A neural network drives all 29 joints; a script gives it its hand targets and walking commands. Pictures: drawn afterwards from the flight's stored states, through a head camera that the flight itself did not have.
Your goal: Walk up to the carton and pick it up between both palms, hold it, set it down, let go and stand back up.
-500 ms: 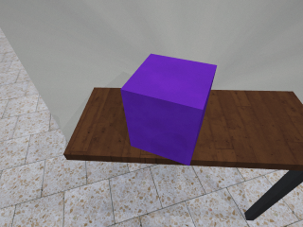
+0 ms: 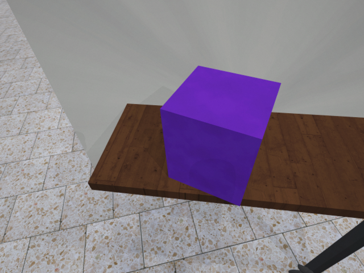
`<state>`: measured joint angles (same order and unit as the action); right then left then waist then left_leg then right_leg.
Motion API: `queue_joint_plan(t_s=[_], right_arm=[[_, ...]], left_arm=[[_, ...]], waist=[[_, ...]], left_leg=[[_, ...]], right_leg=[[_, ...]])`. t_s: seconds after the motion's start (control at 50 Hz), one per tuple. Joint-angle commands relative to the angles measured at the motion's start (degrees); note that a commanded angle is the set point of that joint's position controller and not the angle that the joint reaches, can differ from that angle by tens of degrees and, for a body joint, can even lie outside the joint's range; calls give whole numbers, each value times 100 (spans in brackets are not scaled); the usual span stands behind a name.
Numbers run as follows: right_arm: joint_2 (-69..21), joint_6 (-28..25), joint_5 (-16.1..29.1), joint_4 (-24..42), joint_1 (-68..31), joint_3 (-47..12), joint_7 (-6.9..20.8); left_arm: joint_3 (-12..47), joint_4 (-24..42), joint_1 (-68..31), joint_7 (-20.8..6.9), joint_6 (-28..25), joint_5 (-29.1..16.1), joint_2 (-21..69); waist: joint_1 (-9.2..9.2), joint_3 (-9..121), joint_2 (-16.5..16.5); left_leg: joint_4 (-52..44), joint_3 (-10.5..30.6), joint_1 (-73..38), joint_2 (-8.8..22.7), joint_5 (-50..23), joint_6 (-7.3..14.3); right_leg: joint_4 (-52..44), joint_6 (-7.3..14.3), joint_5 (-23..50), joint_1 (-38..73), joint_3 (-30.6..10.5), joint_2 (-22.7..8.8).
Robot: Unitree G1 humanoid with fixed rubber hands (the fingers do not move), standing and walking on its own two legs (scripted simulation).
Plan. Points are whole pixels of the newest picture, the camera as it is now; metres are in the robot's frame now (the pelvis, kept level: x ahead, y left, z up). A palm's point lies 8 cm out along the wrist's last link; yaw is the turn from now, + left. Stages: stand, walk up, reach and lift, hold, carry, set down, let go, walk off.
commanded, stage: walk up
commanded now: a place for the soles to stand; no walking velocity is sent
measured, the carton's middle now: (218, 135) +0.46 -0.05 +0.06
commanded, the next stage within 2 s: none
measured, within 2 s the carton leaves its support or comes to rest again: neither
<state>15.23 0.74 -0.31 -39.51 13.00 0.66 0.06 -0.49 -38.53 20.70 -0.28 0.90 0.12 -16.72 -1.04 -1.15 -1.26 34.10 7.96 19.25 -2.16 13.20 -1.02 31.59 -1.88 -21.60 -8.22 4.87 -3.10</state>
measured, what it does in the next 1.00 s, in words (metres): walks ahead: right foot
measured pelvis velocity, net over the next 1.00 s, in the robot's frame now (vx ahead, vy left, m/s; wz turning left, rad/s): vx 0.10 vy -0.06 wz -0.05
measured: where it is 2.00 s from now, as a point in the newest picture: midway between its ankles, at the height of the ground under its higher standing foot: outside the picture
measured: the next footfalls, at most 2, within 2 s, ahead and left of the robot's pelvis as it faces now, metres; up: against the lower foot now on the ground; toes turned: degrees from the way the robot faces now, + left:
right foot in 0.84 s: +0.23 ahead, -0.18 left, +0.00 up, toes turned -3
left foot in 1.30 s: +0.13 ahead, +0.08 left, +0.00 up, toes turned -4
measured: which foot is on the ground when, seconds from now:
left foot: down 0.00-0.88, up 0.90-1.00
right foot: down 0.00-0.44, up 0.46-0.82, down 0.84-1.00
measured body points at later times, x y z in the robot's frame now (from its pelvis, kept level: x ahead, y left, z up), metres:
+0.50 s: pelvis +0.03 +0.02 -0.01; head +0.03 +0.03 +0.44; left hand +0.03 +0.30 -0.14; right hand +0.14 -0.25 -0.11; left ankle +0.08 +0.12 -0.73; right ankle -0.05 -0.12 -0.70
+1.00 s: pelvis +0.10 -0.06 -0.01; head +0.12 -0.11 +0.44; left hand +0.20 +0.20 -0.09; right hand +0.20 -0.33 -0.15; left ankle +0.07 +0.09 -0.68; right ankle +0.19 -0.17 -0.73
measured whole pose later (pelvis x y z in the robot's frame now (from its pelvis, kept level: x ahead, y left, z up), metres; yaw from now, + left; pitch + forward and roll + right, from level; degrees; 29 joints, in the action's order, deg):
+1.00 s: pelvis +0.10 -0.06 -0.01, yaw -3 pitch -3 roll +2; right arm 18.3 3.7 -1.1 -38.0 15.8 1.4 -1.1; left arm -1.5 -36.9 18.6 1.0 0.7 1.1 -13.4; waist -1.2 -5.2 -5.0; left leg 57.4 0.3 19.2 1.6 34.2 -1.4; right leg 38.2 1.6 -12.5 -23.0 -0.4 -0.6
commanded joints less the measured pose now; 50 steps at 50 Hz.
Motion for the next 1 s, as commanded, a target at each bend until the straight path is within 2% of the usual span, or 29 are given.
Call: queue_joint_plan(t_s=[0.0, 0.18, 0.2, 0.22, 0.24, 0.26, 0.28, 0.3, 0.34, 0.36, 0.38, 0.4, 0.42, 0.44, 0.46, 0.52, 0.56, 0.62, 0.66, 0.7, 0.74, 0.76, 0.8, 0.82, 0.84, 0.86, 0.88, 0.94, 0.98], right_arm=[[780, -77, 2, 367, -62, 235, -22], [788, -92, -12, 354, -56, 261, -15], [735, -123, -174, 311, 434, 376, 39], [696, -117, -189, 394, 253, 409, 65], [548, -130, -177, 536, 64, 390, 96], [469, -164, -204, 623, 0, 389, 131], [504, -225, -223, 700, -6, 400, 163], [472, -298, -202, 722, 62, 397, 187], [410, -417, -185, 682, 306, 445, 175], [448, -449, -210, 588, 686, 503, 139], [698, -463, -266, 462, 1275, 611, 93], [1269, -460, -384, 409, 1955, 726, 13], [1432, -384, -343, 275, 2130, 745, -98], [1374, -335, -356, 256, 2066, 733, -183], [1331, -325, -370, 311, 1878, 693, -219], [1012, -386, -382, 439, 1197, 544, -202], [903, -413, -354, 380, 1017, 486, -170], [785, -429, -287, 369, 872, 395, -150], [772, -376, -204, 426, 694, 321, -126], [850, -300, -158, 453, 725, 311, -93], [1060, -192, -116, 483, 679, 341, -65], [1117, -124, -70, 541, 503, 332, -58], [852, -39, -31, 610, 714, 210, -38], [576, -9, -16, 620, 1031, 119, -32], [465, 86, 1, 648, 1279, 124, -64], [643, 262, -76, 523, 1315, 178, -134], [781, 328, -85, 454, 1162, 205, -164], [895, 259, -78, 380, 882, 297, -161], [809, 226, -98, 323, 895, 284, -130]], left_arm=[[-223, 421, 148, 12, -83, 6, -749], [-250, 428, 212, 20, -92, 20, -824], [-383, 273, 902, -16, -129, 224, -866], [-468, 147, 1054, -14, -140, 258, -1003], [-516, 53, 1087, -4, -149, 268, -1173], [-547, 22, 931, 20, -164, 284, -1313], [-559, 59, 721, 42, -190, 297, -1354], [-524, 79, 551, 46, -211, 284, -1317], [-405, 90, 270, -14, -226, 220, -1094], [-351, 76, 229, -36, -215, 187, -955], [-260, 132, 178, -69, -198, 175, -702], [-179, 318, 309, -109, -173, 198, -360], [-323, 278, 446, -73, -52, 240, -624], [-365, 218, 663, -69, 52, 270, -741], [-362, 220, 827, -55, 72, 263, -726], [-418, 146, 833, -107, -36, 244, -745], [-417, 131, 882, -156, -28, 221, -626], [-360, 167, 719, -128, 1, 208, -428], [-308, 223, 561, -86, -27, 152, -303], [-294, 233, 500, -57, -75, 114, -312], [-330, 235, 575, -5, -93, 138, -370], [-384, 196, 759, 21, -117, 145, -492], [-506, 106, 929, 79, -180, 169, -828], [-567, 213, 863, 107, -195, 190, -1097], [-581, 433, 659, 126, -167, 149, -1357], [-604, 503, 398, 163, -115, 75, -1373], [-586, 559, 88, 192, -87, 41, -1306], [-443, 590, 63, 206, -73, 157, -856], [-430, 572, -26, 207, -71, 201, -743]], waist=[[49, -75, 207], [24, -49, -112], [-81, 272, -7], [-207, -242, 205], [-319, -651, 578], [-331, -940, 823], [-269, -1126, 738], [-179, -1116, 709], [47, -899, 609], [213, -642, 367], [540, -538, -285], [758, -375, -1384], [671, -500, -711], [533, -589, -344], [432, -582, -368], [221, -579, -249], [134, -544, -404], [103, -578, -674], [105, -648, -955], [169, -557, -1182], [105, -237, -1285], [-61, -150, -1065], [-119, 106, 16], [-49, 312, 816], [47, 407, 1354], [73, 292, 1175], [88, -19, 1338], [25, -88, 1401], [60, -28, 1316]], left_leg=[[-482, 466, -310, 403, -840, 344], [-574, 535, -122, 350, -426, 333], [-329, 407, -56, 139, 2169, 443], [21, 145, 720, -50, 2482, 317], [638, -478, 1368, -234, 1861, 134], [1097, -803, 1664, -32, 1285, 75], [979, -785, 1769, 252, 1035, 85], [579, -778, 1535, 389, 824, 149], [-298, -811, 178, 217, 467, 267], [-450, -655, -754, 39, 336, 282], [-790, 310, -1735, 403, 893, 471], [-1858, 2676, -2072, 1773, 2145, 894], [-2190, 3488, -1772, 2376, 2511, 1177], [-2231, 3452, -1520, 2440, 2768, 1189], [-2184, 3215, -1540, 2411, 2382, 1237], [-2042, 1426, -1049, 1858, 1088, 969], [-2031, 734, -739, 1591, 272, 1015], [-1836, 73, -471, 1601, -1138, 1320], [-1446, -613, -173, 1341, -2357, 1187], [-1024, -783, -183, 1221, -2929, 1081], [-569, -707, -84, 1300, -2447, 1045], [-237, -726, 108, 1262, -1943, 927], [661, -887, 451, 955, -600, 577], [1332, -1130, 642, 636, 756, 282], [2148, -1131, 442, 242, 2405, 9], [2705, -658, 55, 421, 2648, -41], [2844, -541, 242, 498, 2440, -31], [2643, -373, 400, 553, 2044, -50], [2474, -483, 429, 503, 1879, -72]], right_leg=[[-723, 375, 305, -552, -393, -393], [-696, 421, 29, -485, -359, -398], [-633, 676, -2170, -171, -470, -337], [-1052, 932, -2870, -111, -897, -622], [-1687, 1215, -3175, 139, -1477, -1107], [-2043, 1511, -2959, 161, -1977, -1696], [-2079, 1643, -2331, 139, -2070, -1916], [-1864, 1608, -1567, 92, -1787, -1848], [-1134, 1189, -398, -556, -815, -1213], [-478, 924, -430, -1130, -382, -763], [810, 611, -578, -2144, 54, -306], [2617, 289, -1427, -2940, 94, 279], [3169, 293, -1485, -2976, -588, 161], [3353, 307, -1345, -2810, -695, 48], [3462, 291, -1158, -2854, -716, -7], [3268, 230, -126, -2535, -1004, -223], [3144, 132, 255, -2230, -878, -104], [2717, -14, 448, -2031, -817, -100], [1777, -46, 642, -1550, -677, -110], [1294, -26, 950, -1199, -478, 18], [783, 22, 1340, -580, -328, 108], [358, 73, 1861, -150, -283, 190], [-126, 193, 2394, 417, -450, 147], [-207, 542, 2657, 446, -1402, -605], [-906, 1217, 2069, -260, -2998, -1557], [-1271, 1676, 794, -1012, -3387, -1780], [-1517, 1762, 127, -1312, -3529, -1720], [-1392, 1236, 299, -1124, -2556, -1005], [-1209, 1104, 435, -932, -2212, -781]])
